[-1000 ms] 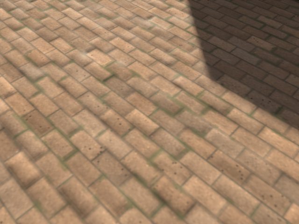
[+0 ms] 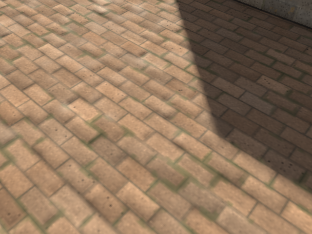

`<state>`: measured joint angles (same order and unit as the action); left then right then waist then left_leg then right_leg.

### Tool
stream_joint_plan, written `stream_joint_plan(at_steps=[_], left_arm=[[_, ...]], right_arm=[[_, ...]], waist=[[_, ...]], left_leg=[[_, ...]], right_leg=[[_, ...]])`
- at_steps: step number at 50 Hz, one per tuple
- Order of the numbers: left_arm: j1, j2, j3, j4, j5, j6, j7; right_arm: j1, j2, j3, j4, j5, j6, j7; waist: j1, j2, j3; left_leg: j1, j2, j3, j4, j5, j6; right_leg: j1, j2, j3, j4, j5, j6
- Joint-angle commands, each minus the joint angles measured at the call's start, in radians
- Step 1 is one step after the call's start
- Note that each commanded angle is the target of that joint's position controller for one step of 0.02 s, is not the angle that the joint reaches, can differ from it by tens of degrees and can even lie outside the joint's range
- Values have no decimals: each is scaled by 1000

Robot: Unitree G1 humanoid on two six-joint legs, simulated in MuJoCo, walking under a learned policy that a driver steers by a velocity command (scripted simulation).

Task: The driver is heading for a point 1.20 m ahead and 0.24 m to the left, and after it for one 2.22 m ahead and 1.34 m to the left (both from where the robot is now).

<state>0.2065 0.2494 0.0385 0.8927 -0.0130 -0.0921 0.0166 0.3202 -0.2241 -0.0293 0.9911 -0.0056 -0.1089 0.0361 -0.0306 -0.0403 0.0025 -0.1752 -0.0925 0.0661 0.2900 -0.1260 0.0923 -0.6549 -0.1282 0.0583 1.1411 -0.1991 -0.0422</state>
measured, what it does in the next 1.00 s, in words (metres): walks ahead: right foot, then left foot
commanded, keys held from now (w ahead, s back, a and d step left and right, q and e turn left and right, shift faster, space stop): w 1.00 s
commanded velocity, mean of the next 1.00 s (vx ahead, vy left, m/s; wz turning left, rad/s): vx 0.50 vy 0.00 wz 0.00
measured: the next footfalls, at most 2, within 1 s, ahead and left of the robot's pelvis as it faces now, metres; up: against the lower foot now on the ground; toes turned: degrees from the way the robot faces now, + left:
right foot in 0.30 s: +0.34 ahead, -0.17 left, +0.00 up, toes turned -2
left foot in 0.88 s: +0.65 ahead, +0.07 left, +0.00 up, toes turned +3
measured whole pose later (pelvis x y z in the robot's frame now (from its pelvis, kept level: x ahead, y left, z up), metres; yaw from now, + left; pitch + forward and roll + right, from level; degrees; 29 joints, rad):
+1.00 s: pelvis +0.55 -0.01 -0.01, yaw +1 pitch +2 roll +0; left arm 0.31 0.25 0.05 0.97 -0.03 -0.10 0.00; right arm 0.16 -0.24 -0.05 0.90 0.00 -0.10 0.03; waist 0.00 -0.03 0.02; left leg -0.37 -0.03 0.06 0.48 -0.15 0.06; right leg -0.38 -0.04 0.03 1.19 -0.38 -0.05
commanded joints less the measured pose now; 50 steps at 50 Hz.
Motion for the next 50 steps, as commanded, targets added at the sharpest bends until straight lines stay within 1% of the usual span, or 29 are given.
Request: stream_joint_plan(at_steps=[1, 6, 9, 11, 13, 14, 15, 16, 17, 18, 19, 20, 21, 22, 24, 26, 28, 32, 38, 41, 42, 43, 44, 45, 46, 47, 48, 49, 50], left_arm=[[35, 46, 14, -42, 12, 4, 7], [-157, 28, 5, -92, 0, -8, -10], [-236, 34, 2, -123, -8, -13, -29], [-255, 47, 4, -140, -10, -21, -42], [-196, 75, 15, -135, -9, -29, -49], [-98, 103, 32, -108, -7, -32, -48], [90, 161, 60, -53, -6, -34, -41], [261, 270, 86, -23, 14, -32, -35], [303, 256, 82, -7, 9, -26, -41], [246, 175, 56, -17, 5, -28, -42], [150, 134, 42, -41, 5, -27, -40], [69, 108, 32, -54, 10, -27, -45], [30, 80, 24, -59, 15, -29, -49], [20, 65, 19, -51, 19, -30, -53], [52, 77, 23, -26, 18, -34, -53], [86, 105, 31, -6, 18, -34, -43], [120, 111, 33, 9, 17, -26, -31], [171, 123, 32, 32, 8, -17, -16], [250, 135, 41, 85, -2, 4, -7], [219, 156, 51, 85, -5, 17, -2], [196, 162, 52, 81, -4, 21, -1], [181, 143, 44, 74, 1, 26, -2], [187, 114, 29, 50, 17, 26, -2], [317, -35, -13, 48, 14, 1, -17], [265, 62, 7, 61, -11, -25, -22], [164, 124, 24, 26, -34, -40, -24], [104, 129, 26, 11, -31, -43, -16], [74, 121, 34, 7, -14, -37, -8], [96, 105, 38, 10, -7, -23, -5]], right_arm=[[-38, -131, -20, -54, 1, -17, -20], [61, -165, -26, -31, 19, -1, -37], [109, -168, -29, -10, 26, 11, -38], [117, -173, -34, -2, 26, 21, -40], [94, -188, -40, -5, 27, 32, -42], [71, -186, -38, -11, 24, 37, -42], [62, -154, -25, -22, 13, 39, -41], [126, -72, 3, -49, 1, 27, -37], [176, -15, 21, -39, 16, 0, -31], [104, -135, -8, -50, 40, -20, -27], [17, -166, -16, -80, 52, -28, -26], [-25, -155, -18, -86, 40, -25, -32], [-31, -145, -25, -87, 26, -13, -37], [-13, -121, -25, -83, 23, 2, -37], [9, -87, -24, -76, 22, 24, -39], [-49, -92, -29, -99, 15, 31, -42], [-129, -88, -31, -126, 10, 31, -42], [-270, -67, -24, -164, 14, 23, -32], [-418, -72, -17, -221, 27, 9, -3], [-367, -104, -29, -220, 27, -1, 9], [-285, -129, -44, -198, 26, -3, 7], [-117, -172, -69, -143, 25, -2, 1], [74, -249, -92, -102, 13, 0, -9], [142, -317, -104, -79, 6, 5, -6], [127, -222, -78, -84, 15, 4, -5], [33, -180, -65, -101, 19, 1, -9], [-58, -152, -55, -122, 15, 0, -9], [-111, -122, -46, -128, 7, -2, -5], [-127, -96, -37, -124, -4, -5, -2]], waist=[[46, 80, 54], [-23, 82, 57], [-50, 90, 79], [-43, 96, 82], [1, 115, 52], [59, 115, -3], [135, 88, -123], [151, -90, -294], [135, -274, -387], [137, -172, -286], [113, -110, -177], [80, -24, -108], [49, -19, -71], [25, -34, -54], [6, -31, -32], [10, -13, -2], [27, -8, 16], [67, -18, 45], [102, -22, 98], [54, -44, 56], [6, -57, 3], [-71, -42, -93], [-130, 63, -240], [-58, 337, -375], [-89, 257, -368], [-74, 208, -215], [-40, 114, -138], [-9, 80, -77], [26, 102, -64]], left_leg=[[-97, 281, -213, -207, 66, 170], [16, 271, -161, -187, 75, 123], [111, 307, -170, -145, 58, 118], [172, 338, -184, -103, 69, 107], [198, 350, -187, -28, 185, 88], [187, 317, -156, 89, 353, 68], [101, 254, -104, 315, 421, 38], [-239, 136, -25, 714, 145, -27], [-507, 22, -103, 959, -409, -52], [-602, 89, -195, 1060, -388, -28], [-618, 144, -166, 1050, -297, -13], [-573, 188, -144, 990, -211, -17], [-520, 220, -145, 924, -159, -21], [-467, 233, -143, 888, -128, -26], [-447, 235, -127, 845, -94, -39], [-511, 240, -123, 766, -23, -56], [-567, 240, -120, 656, 65, -70], [-532, 210, -88, 423, 225, -72], [-554, 182, -78, 264, 168, -43], [-423, 144, -48, 226, 64, -6], [-291, 108, -16, 216, 51, 12], [-65, 83, 0, 210, 67, 39], [258, 256, -201, 231, 82, 104], [593, 485, -693, 108, -96, 272], [577, 474, -791, 20, -192, 251], [442, 444, -634, 7, -151, 198], [283, 408, -506, -16, -53, 168], [148, 369, -416, -47, 32, 151], [70, 339, -355, -78, 68, 138]], right_leg=[[-32, -42, 2, -136, 153, 28], [1, 11, -44, -465, 307, 39], [-5, 27, -47, -554, 261, 32], [5, 37, -46, -599, 188, 8], [110, 65, -67, -638, 116, -22], [248, 99, -96, -661, 101, -44], [503, 85, -73, -650, 120, -82], [901, -165, 271, -653, 84, -204], [1069, -290, 661, -817, -49, -297], [986, -258, 602, -842, -89, -250], [846, -225, 443, -851, -17, -211], [701, -182, 330, -887, 78, -194], [609, -143, 253, -920, 131, -179], [549, -115, 203, -951, 154, -171], [502, -93, 136, -985, 237, -184], [511, -93, 98, -1005, 303, -191], [538, -90, 72, -1016, 322, -185], [555, -62, 11, -1036, 269, -155], [719, -125, 12, -981, 263, -146], [759, -141, 6, -888, 452, -122], [747, -121, -14, -795, 620, -107], [685, -66, -53, -605, 703, -81], [464, -2, -97, -288, 447, -45], [59, 193, -68, 67, -259, 20], [-57, 159, 75, 202, -368, 2], [-125, 105, 56, 219, -291, -16], [-87, 47, 27, 173, -189, -18], [-39, 15, 15, 109, -130, -14], [28, -12, 23, 67, -91, -15]])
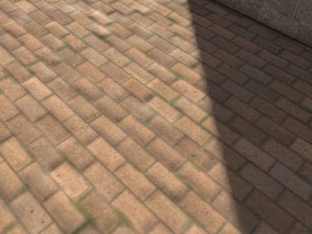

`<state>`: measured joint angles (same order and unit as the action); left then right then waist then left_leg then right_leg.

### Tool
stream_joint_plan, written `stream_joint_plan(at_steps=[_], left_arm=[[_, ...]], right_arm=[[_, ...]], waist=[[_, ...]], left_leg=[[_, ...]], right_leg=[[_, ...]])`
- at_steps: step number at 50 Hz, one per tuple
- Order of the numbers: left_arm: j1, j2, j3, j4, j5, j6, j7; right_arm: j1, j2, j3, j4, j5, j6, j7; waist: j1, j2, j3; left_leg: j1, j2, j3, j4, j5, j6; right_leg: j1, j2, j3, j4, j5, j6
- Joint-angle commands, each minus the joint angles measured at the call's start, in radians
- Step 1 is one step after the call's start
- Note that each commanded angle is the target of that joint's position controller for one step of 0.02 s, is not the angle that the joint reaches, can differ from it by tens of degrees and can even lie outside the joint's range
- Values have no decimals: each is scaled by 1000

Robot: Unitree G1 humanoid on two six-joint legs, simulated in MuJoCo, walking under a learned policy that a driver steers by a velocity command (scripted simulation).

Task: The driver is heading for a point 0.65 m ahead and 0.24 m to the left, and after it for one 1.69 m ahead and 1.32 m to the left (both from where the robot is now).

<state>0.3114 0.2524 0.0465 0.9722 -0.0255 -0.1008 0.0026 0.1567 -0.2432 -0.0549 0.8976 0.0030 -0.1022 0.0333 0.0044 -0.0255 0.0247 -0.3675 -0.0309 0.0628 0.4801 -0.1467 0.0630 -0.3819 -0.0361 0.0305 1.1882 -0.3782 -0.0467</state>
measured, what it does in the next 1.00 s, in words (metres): walks ahead, turning left: right foot, then left foot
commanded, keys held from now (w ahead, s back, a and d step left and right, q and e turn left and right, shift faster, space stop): w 0.26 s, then w+q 0.74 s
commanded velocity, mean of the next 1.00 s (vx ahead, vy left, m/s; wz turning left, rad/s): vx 0.50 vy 0.00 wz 0.31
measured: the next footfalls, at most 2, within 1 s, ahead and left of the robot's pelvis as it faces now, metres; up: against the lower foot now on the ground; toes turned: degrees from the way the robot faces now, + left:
right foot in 0.44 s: +0.41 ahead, -0.16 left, +0.00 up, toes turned +2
left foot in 0.98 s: +0.62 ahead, +0.16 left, +0.00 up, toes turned +25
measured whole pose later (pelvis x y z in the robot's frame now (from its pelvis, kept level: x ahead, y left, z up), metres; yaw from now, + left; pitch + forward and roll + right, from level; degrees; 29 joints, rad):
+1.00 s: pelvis +0.51 +0.03 -0.02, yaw +21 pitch +2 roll -2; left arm 0.30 0.27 0.09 0.96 -0.01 -0.05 0.02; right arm 0.06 -0.25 -0.09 0.76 0.03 -0.03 0.05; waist 0.03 0.01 0.04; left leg -0.51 0.01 0.07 0.64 -0.17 0.13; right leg 0.01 -0.13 -0.27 0.64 -0.47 0.06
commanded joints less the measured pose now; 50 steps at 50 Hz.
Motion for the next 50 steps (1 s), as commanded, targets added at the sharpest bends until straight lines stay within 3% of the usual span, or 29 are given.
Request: stream_joint_plan(at_steps=[1, 2, 5, 11, 15, 18, 20, 21, 22, 23, 24, 25, 27, 28, 30, 33, 37, 42, 45, 47, 48, 49, 50], left_arm=[[14, 75, 29, -65, 6, 0, 10], [24, 55, 27, -62, 7, 11, 11], [-64, 60, 33, -96, 17, 24, 16], [-268, 36, 24, -152, 16, 15, 0], [-393, 37, 16, -196, 8, 6, -19], [-406, 60, 20, -218, 4, -12, -36], [-306, 100, 37, -196, 6, -22, -36], [-161, 142, 60, -151, 9, -25, -29], [34, 213, 82, -114, 26, -27, -18], [131, 304, 102, -92, 38, -18, -15], [136, 207, 77, -91, 33, -14, -15], [45, 147, 58, -109, 27, -15, -12], [-93, 79, 36, -122, 29, -16, -15], [-125, 59, 30, -118, 36, -20, -16], [-133, 63, 35, -103, 39, -23, -15], [-114, 101, 49, -84, 44, -27, -1], [-90, 128, 57, -73, 42, -18, 16], [-16, 163, 69, -53, 22, 3, 25], [-10, 189, 79, -49, 7, 22, 23], [-39, 219, 87, -60, -2, 35, 25], [-64, 223, 86, -67, -7, 44, 25], [-55, 205, 78, -78, 4, 43, 27], [8, 57, 34, -129, 54, 24, 17]], right_arm=[[42, -70, -11, -21, -13, -13, 3], [59, -80, -13, -10, -10, -15, 2], [107, -127, -24, 14, -8, -17, -16], [198, -138, -21, 48, 4, -1, -37], [277, -140, -23, 86, 13, 13, -39], [278, -159, -33, 93, 18, 28, -47], [239, -176, -40, 82, 21, 35, -49], [220, -158, -33, 73, 18, 37, -48], [202, -116, -17, 44, 5, 35, -45], [327, 19, 19, 30, 8, 17, -41], [318, -58, 2, 48, 33, 0, -38], [232, -133, -20, 23, 52, -4, -40], [148, -116, -28, 7, 38, 9, -50], [163, -98, -35, 9, 34, 24, -51], [183, -48, -34, 4, 35, 51, -47], [127, -49, -41, -34, 26, 72, -48], [23, -45, -39, -74, 19, 67, -26], [-147, -36, -24, -148, 17, 66, 7], [-173, -56, -29, -185, 20, 69, 22], [-86, -98, -51, -183, 21, 73, 23], [55, -138, -77, -149, 25, 72, 20], [232, -219, -118, -99, 27, 76, 3], [256, -345, -139, -88, 35, 76, -13]], waist=[[7, 100, -78], [14, 100, -66], [8, 75, -16], [-50, 80, 24], [-92, 76, 63], [-68, 94, 64], [-2, 119, 8], [67, 107, -81], [141, 42, -237], [98, -222, -394], [116, -221, -440], [103, -156, -272], [49, -61, -109], [15, -83, -73], [-13, -84, -41], [-21, -46, -3], [0, -33, 22], [57, -14, 77], [44, -33, 73], [-21, -67, -3], [-105, -52, -76], [-178, 7, -171], [-84, 293, -218]], left_leg=[[221, 262, -319, -296, 98, 168], [194, 256, -290, -317, 121, 177], [188, 257, -238, -360, 171, 187], [250, 215, -140, -374, 175, 137], [349, 248, -159, -332, 165, 140], [404, 284, -205, -260, 206, 128], [388, 276, -214, -162, 357, 107], [342, 221, -181, -9, 460, 81], [157, 153, -133, 273, 306, 42], [-236, -11, -65, 649, -222, -32], [-340, 8, -200, 809, -429, -29], [-410, 61, -197, 855, -365, -17], [-346, 142, -163, 777, -213, -13], [-290, 169, -170, 734, -169, -10], [-243, 180, -159, 702, -131, -11], [-317, 184, -174, 625, -28, -22], [-336, 172, -143, 414, 149, -31], [-351, 156, -59, 237, 151, -13], [-311, 122, -5, 188, 23, 24], [-144, 45, 61, 181, -71, 63], [46, -10, 89, 118, -33, 94], [349, -9, 6, 82, 2, 138], [654, 255, -489, 23, -32, 280]], right_leg=[[-208, -110, 47, -10, 105, -8], [-199, -115, 39, -38, 114, -3], [-288, -126, 31, -165, 223, 24], [-305, -86, -10, -495, 483, 36], [-314, -58, -20, -614, 451, 34], [-264, -38, -7, -688, 366, 16], [-84, 2, -33, -721, 319, -5], [124, 19, -48, -733, 324, -30], [441, -122, 87, -687, 338, -92], [818, -385, 507, -753, 242, -234], [805, -405, 671, -856, 124, -252], [668, -371, 510, -873, 110, -196], [383, -291, 275, -945, 195, -138], [295, -256, 190, -983, 222, -120], [215, -241, 96, -1034, 274, -124], [214, -250, 1, -1066, 356, -138], [256, -233, -117, -1078, 393, -118], [376, -264, -199, -1054, 404, -102], [458, -286, -235, -966, 575, -80], [469, -278, -267, -789, 924, -57], [427, -244, -297, -595, 1015, -31], [238, -202, -304, -322, 851, 17], [-198, -41, -268, 48, -37, 81]])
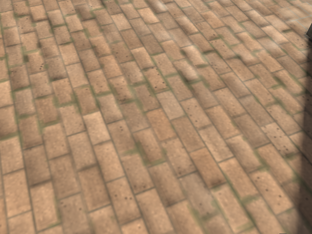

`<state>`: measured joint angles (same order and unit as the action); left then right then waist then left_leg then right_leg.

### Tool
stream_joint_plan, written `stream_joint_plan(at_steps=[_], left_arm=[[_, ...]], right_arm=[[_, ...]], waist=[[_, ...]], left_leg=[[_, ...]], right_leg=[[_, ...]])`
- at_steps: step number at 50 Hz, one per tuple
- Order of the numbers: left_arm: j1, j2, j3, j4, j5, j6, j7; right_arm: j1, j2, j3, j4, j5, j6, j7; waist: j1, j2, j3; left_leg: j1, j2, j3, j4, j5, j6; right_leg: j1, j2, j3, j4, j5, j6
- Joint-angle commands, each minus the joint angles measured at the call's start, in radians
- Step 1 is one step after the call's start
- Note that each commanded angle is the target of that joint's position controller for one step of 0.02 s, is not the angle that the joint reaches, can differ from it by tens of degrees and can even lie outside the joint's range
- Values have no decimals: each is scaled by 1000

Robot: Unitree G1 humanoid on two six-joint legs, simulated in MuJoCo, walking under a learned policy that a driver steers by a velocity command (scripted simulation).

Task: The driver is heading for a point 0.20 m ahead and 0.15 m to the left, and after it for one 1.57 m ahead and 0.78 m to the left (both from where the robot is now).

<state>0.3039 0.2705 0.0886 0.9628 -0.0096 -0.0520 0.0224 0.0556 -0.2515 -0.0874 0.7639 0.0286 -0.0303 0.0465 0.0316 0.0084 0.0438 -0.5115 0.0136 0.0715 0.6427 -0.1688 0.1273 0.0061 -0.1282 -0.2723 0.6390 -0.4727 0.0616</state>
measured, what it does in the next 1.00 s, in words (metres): walks ahead, turning left: right foot, then left foot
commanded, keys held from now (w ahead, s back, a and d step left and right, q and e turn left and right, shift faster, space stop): w+q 1.00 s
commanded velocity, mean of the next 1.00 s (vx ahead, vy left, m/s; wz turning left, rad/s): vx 0.50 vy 0.00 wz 0.59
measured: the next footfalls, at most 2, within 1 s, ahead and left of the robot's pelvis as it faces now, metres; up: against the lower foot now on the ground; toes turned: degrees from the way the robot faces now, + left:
right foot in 0.48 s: +0.47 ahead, -0.07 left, +0.00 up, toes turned +20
left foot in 1.00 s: +0.59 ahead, +0.30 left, +0.00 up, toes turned +39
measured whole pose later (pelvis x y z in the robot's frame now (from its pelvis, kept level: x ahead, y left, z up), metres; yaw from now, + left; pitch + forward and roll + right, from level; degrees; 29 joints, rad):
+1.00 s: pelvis +0.51 +0.13 +0.00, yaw +36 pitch +2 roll -2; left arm 0.32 0.31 0.09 0.88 -0.03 -0.05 0.01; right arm 0.07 -0.28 -0.06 0.60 0.02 -0.02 0.05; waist 0.07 0.02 0.04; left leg -0.52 0.03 0.05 0.59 -0.12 0.11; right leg 0.07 -0.08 -0.26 0.41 -0.45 0.06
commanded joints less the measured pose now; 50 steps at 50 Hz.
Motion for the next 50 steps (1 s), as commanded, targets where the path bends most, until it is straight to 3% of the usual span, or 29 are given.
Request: stream_joint_plan(at_steps=[1, 2, 3, 4, 5, 7, 10, 15, 20, 22, 23, 24, 25, 26, 27, 28, 29, 30, 31, 33, 36, 41, 45, 48, 49, 50], left_arm=[[-27, 56, -17, -156, 0, -74, -16], [-152, 118, -3, -184, -45, -102, -25], [-172, 111, -7, -186, -41, -115, -24], [-163, 116, -1, -167, -13, -114, -15], [-145, 132, 10, -160, 3, -102, -12], [-134, 120, 15, -166, 11, -73, -15], [-220, 84, 5, -201, 25, -55, -9], [-387, 55, -12, -255, 11, -62, -27], [-438, 98, -6, -295, 1, -83, -48], [-379, 119, 3, -286, -1, -94, -50], [-288, 139, 15, -262, 4, -100, -46], [-151, 179, 30, -240, 20, -104, -40], [13, 259, 51, -223, 38, -99, -31], [50, 242, 48, -195, 19, -85, -40], [-3, 151, 24, -218, 4, -77, -39], [-53, 111, 12, -230, 6, -65, -34], [-101, 96, 4, -227, 14, -58, -34], [-128, 76, -3, -222, 21, -57, -33], [-140, 77, -4, -217, 24, -59, -33], [-135, 92, 3, -201, 17, -69, -34], [-115, 132, 17, -182, 16, -75, -30], [-79, 165, 22, -165, 9, -55, -22], [-23, 204, 32, -143, -9, -32, -20], [-33, 248, 44, -146, -24, -12, -13], [-46, 252, 44, -149, -28, -3, -9], [-39, 222, 31, -154, -20, -2, -4]], right_arm=[[382, -313, -88, 6, -7, -15, -19], [366, -234, -65, 13, -19, -30, -14], [316, -192, -53, 7, -15, -39, -16], [226, -151, -40, -14, -12, -42, -17], [168, -120, -29, -34, -18, -43, -21], [156, -126, -26, -45, -20, -46, -30], [211, -171, -36, -34, -12, -50, -51], [280, -169, -35, -18, -7, -40, -64], [333, -164, -34, 1, -2, -26, -70], [318, -169, -37, -7, -5, -18, -75], [297, -156, -31, -18, -6, -15, -75], [271, -116, -15, -40, -13, -18, -69], [343, -60, 1, -65, -11, -24, -69], [425, -68, 11, -77, 9, -31, -69], [378, -165, -11, -61, 18, -29, -68], [286, -188, -17, -76, 9, -23, -67], [239, -173, -18, -90, -2, -20, -65], [225, -159, -22, -96, -8, -15, -62], [241, -136, -20, -98, -2, -8, -57], [235, -98, -12, -111, 2, 3, -53], [186, -89, -6, -141, -5, 6, -50], [45, -67, 9, -178, -4, -8, -19], [-48, -73, 12, -227, -1, -6, 4], [23, -126, -15, -232, -9, 2, 8], [152, -163, -38, -200, -8, 4, 5], [332, -228, -74, -149, -5, 11, -10]], waist=[[-124, 220, -414], [-159, 114, -301], [-129, 74, -218], [-79, 10, -160], [-40, 16, -137], [-11, 15, -115], [-26, 10, -68], [-91, 72, -26], [-105, 90, -26], [-70, 126, -42], [-21, 131, -83], [47, 101, -195], [64, -85, -365], [30, -352, -433], [43, -215, -290], [49, -122, -176], [25, -74, -93], [0, -85, -58], [-19, -108, -44], [-26, -111, -35], [-22, -78, -34], [30, -64, -4], [52, -69, 33], [-19, -111, -32], [-97, -104, -100], [-183, -65, -191]], left_leg=[[924, 338, -929, -346, -203, 335], [881, 316, -816, -381, -135, 267], [759, 276, -672, -361, -58, 226], [601, 233, -558, -359, 40, 192], [483, 202, -484, -375, 126, 175], [382, 176, -437, -413, 197, 173], [321, 145, -367, -437, 262, 166], [277, 84, -324, -423, 127, 96], [400, 132, -440, -309, 104, 78], [426, 139, -482, -245, 167, 64], [412, 102, -472, -171, 245, 43], [329, 49, -423, 19, 253, 9], [44, -69, -300, 362, 15, -65], [-200, -95, -256, 587, -430, -92], [-288, -24, -277, 683, -375, -98], [-290, 14, -234, 693, -291, -101], [-257, 46, -213, 648, -229, -103], [-221, 77, -213, 599, -189, -99], [-177, 97, -204, 571, -168, -98], [-171, 113, -182, 527, -138, -104], [-222, 124, -181, 419, -27, -120], [-173, 101, -102, 141, 194, -112], [-166, 77, -49, 24, 130, -82], [-7, -10, 27, -10, -28, -23], [164, -58, 52, -61, -9, 9], [455, -73, 11, -100, 44, 50]], right_leg=[[-764, 158, 297, 780, -146, -25], [-874, 107, 349, 793, -56, -56], [-868, 61, 347, 720, 34, -82], [-787, 20, 351, 632, 99, -81], [-699, -5, 358, 560, 136, -77], [-626, -8, 350, 470, 169, -56], [-649, 21, 326, 291, 299, -16], [-570, 96, 313, -46, 571, -16], [-538, 122, 342, -163, 503, -44], [-458, 133, 332, -185, 417, -68], [-330, 142, 312, -224, 425, -92], [-95, 54, 378, -191, 436, -144], [287, -170, 679, -189, 353, -262], [420, -313, 1045, -298, 139, -350], [309, -286, 978, -332, -3, -312], [167, -243, 818, -346, 33, -270], [24, -199, 703, -378, 137, -252], [-61, -164, 621, -404, 213, -239], [-119, -141, 554, -431, 257, -232], [-154, -133, 464, -474, 340, -248], [-120, -146, 364, -496, 469, -265], [-75, -111, 187, -492, 543, -222], [30, -153, 139, -457, 596, -200], [86, -159, 84, -264, 1032, -171], [56, -137, 54, -89, 1135, -152], [-104, -99, 36, 159, 1033, -113]])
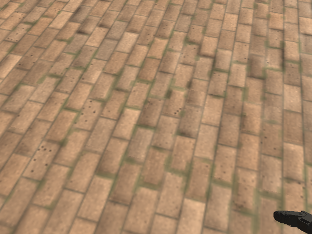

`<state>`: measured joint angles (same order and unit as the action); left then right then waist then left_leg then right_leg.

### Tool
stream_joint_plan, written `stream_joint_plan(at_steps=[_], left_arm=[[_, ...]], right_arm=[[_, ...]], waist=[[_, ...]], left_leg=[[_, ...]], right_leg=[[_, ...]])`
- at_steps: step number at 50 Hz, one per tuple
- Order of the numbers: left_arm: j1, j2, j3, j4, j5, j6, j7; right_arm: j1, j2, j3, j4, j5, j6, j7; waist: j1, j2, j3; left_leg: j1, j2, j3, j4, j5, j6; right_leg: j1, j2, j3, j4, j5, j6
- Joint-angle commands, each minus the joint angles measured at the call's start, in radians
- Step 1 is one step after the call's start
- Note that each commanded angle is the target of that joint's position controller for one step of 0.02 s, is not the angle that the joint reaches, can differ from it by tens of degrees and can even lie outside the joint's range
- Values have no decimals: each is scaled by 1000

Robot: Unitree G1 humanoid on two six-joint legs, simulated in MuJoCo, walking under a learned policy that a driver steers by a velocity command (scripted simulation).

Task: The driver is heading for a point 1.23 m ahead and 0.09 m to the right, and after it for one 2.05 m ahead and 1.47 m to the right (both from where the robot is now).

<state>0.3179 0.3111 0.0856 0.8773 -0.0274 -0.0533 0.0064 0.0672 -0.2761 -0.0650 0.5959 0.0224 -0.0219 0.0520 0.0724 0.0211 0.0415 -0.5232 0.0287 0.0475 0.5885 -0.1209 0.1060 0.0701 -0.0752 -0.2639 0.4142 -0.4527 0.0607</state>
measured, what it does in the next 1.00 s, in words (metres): walks ahead: right foot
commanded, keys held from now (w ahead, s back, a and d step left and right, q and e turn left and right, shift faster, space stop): w+q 0.12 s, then w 0.88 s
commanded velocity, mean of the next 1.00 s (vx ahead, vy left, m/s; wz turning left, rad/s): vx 0.50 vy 0.00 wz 0.21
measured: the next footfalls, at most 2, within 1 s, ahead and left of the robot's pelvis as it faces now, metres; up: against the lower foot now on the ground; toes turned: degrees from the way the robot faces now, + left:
right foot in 0.52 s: +0.49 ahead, -0.08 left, +0.00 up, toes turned +9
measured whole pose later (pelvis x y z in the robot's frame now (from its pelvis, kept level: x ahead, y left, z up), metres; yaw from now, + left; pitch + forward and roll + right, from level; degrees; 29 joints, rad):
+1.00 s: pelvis +0.57 +0.04 +0.02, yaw +10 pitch +3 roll -1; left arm 0.38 0.29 0.05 0.87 -0.02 -0.06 -0.01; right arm 0.05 -0.25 -0.03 0.67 0.01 -0.08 0.04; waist 0.10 0.03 0.01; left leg -0.57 0.05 -0.01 0.52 0.00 0.03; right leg 0.05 0.04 -0.03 0.25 -0.34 -0.02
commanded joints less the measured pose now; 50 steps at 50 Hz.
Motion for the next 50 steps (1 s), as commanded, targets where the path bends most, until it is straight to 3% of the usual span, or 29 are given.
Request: stream_joint_plan(at_steps=[1, 2, 3, 4, 5, 6, 7, 10, 15, 18, 20, 23, 24, 25, 26, 27, 28, 29, 30, 31, 32, 34, 36, 38, 42, 46, 48, 50], left_arm=[[-9, 59, -4, -107, 49, -11, 7], [-6, 39, -25, -157, 35, -51, -5], [-129, 134, -2, -178, -7, -77, -18], [-163, 130, -7, -191, -16, -90, -22], [-157, 118, -8, -175, 7, -92, -13], [-144, 129, 0, -168, 27, -85, -9], [-118, 130, 3, -160, 29, -71, -13], [-114, 86, -7, -155, 40, -43, -14], [-281, 39, -30, -195, 32, -44, -23], [-359, 46, -32, -219, 19, -51, -37], [-385, 59, -28, -236, 19, -58, -47], [-346, 79, -21, -239, 21, -64, -56], [-293, 92, -13, -227, 23, -67, -55], [-180, 120, 4, -196, 27, -68, -49], [-18, 169, 19, -169, 38, -70, -43], [103, 254, 43, -146, 49, -62, -41], [137, 184, 25, -126, 21, -58, -49], [74, 133, 8, -134, 11, -53, -43], [4, 112, -1, -149, 19, -45, -38], [-46, 93, -9, -153, 30, -41, -39], [-74, 73, -18, -158, 39, -46, -39], [-86, 70, -19, -152, 36, -53, -39], [-72, 95, -13, -138, 29, -60, -35], [-49, 113, -7, -123, 26, -56, -27], [9, 127, -6, -97, 14, -42, -18], [82, 140, -3, -59, 7, -22, -15], [91, 149, 2, -47, 5, -9, -10], [73, 166, 8, -44, 4, 1, -4]], right_arm=[[386, -306, -116, 35, 9, 8, -37], [364, -333, -106, -9, 4, -13, -27], [359, -241, -80, -2, -4, -27, -18], [322, -205, -68, 6, -4, -37, -18], [249, -179, -58, -2, -3, -39, -20], [192, -150, -47, -15, -9, -39, -23], [160, -133, -39, -26, -19, -39, -28], [172, -139, -37, -4, -19, -51, -43], [241, -155, -36, 50, -14, -52, -59], [294, -168, -37, 86, -8, -52, -57], [319, -168, -38, 107, -6, -47, -58], [323, -175, -42, 125, -7, -33, -63], [307, -180, -43, 124, -6, -28, -64], [293, -169, -37, 121, -9, -24, -64], [288, -135, -20, 104, -21, -23, -66], [425, -59, 2, 97, -10, -39, -64], [410, -82, 5, 103, -6, -54, -60], [310, -154, -14, 87, 13, -60, -53], [228, -156, -11, 65, 11, -63, -53], [184, -145, -12, 55, -5, -63, -53], [195, -136, -17, 60, -13, -58, -54], [243, -100, -12, 81, -11, -45, -55], [217, -83, -7, 73, -18, -40, -59], [154, -72, -1, 57, -23, -44, -60], [20, -40, 12, 32, -17, -60, -44], [-91, -43, 14, -3, -5, -71, -21], [-112, -55, 11, -18, -4, -77, -10], [-58, -84, -1, -8, -7, -80, -6]], waist=[[-182, 163, -255], [-143, 241, -433], [-199, 100, -357], [-175, 82, -234], [-124, -5, -166], [-85, 6, -127], [-57, 26, -116], [-47, 24, -98], [-118, 44, -39], [-154, 49, -2], [-161, 52, 14], [-132, 80, 6], [-99, 89, -22], [-40, 75, -96], [29, 27, -239], [8, -218, -403], [26, -298, -424], [33, -192, -258], [14, -104, -159], [-13, -65, -77], [-47, -85, -55], [-77, -116, -59], [-80, -103, -45], [-64, -82, -35], [-13, -79, -14], [26, -82, 19], [16, -92, 23], [-29, -112, -13]], left_leg=[[775, 154, -365, -59, 2, 171], [943, 320, -896, -241, -200, 344], [907, 293, -798, -290, -207, 279], [774, 256, -650, -290, -146, 241], [619, 209, -544, -291, -57, 204], [501, 178, -471, -305, 50, 189], [429, 161, -431, -329, 105, 184], [331, 137, -330, -368, 250, 192], [312, 84, -220, -383, 161, 127], [355, 120, -249, -377, 78, 121], [441, 158, -279, -338, 102, 117], [533, 196, -308, -274, 226, 90], [540, 182, -295, -216, 361, 75], [524, 132, -255, -83, 511, 51], [393, 76, -208, 155, 420, 15], [15, -81, -131, 555, 6, -73], [-163, -117, -214, 688, -450, -80], [-258, -51, -219, 755, -399, -74], [-255, 3, -170, 724, -311, -67], [-230, 37, -148, 651, -249, -67], [-172, 70, -150, 592, -201, -68], [-106, 85, -134, 535, -167, -82], [-134, 96, -119, 463, -114, -102], [-168, 102, -111, 350, -8, -118], [-114, 70, -72, 91, 196, -120], [-120, 40, -59, -30, 202, -104], [-125, 30, -62, -68, 132, -81], [-31, 2, -44, -97, 57, -51]], right_leg=[[-545, -48, 32, 736, 262, -59], [-802, 109, 266, 971, -174, -39], [-913, 51, 354, 997, -89, -55], [-925, 13, 339, 928, -1, -74], [-857, -28, 341, 841, 69, -71], [-784, -51, 343, 766, 109, -62], [-729, -65, 341, 739, 139, -55], [-692, -57, 307, 630, 226, -14], [-661, -17, 287, 284, 545, -3], [-651, 6, 287, 180, 592, -22], [-691, 13, 294, 135, 540, -48], [-658, 30, 283, 94, 417, -94], [-576, 55, 256, 77, 386, -113], [-411, 80, 230, 56, 413, -142], [-135, -28, 333, 108, 480, -200], [260, -259, 760, 66, 311, -362], [319, -311, 1028, -97, 106, -386], [203, -291, 918, -118, -8, -338], [55, -254, 793, -135, 24, -305], [-87, -214, 702, -168, 111, -298], [-170, -181, 642, -194, 193, -287], [-237, -146, 558, -234, 305, -293], [-249, -144, 495, -261, 419, -308], [-227, -135, 441, -273, 500, -304], [-205, -91, 341, -273, 527, -260], [-103, -137, 358, -240, 517, -257], [-34, -170, 371, -200, 569, -245], [5, -178, 367, -123, 737, -224]])
Velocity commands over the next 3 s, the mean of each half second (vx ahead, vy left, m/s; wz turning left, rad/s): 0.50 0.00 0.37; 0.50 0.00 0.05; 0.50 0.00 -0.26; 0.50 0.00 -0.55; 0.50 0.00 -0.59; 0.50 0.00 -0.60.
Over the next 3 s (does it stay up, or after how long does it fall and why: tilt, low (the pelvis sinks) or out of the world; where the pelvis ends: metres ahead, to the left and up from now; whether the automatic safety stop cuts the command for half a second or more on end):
stays up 1.59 -0.23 0.02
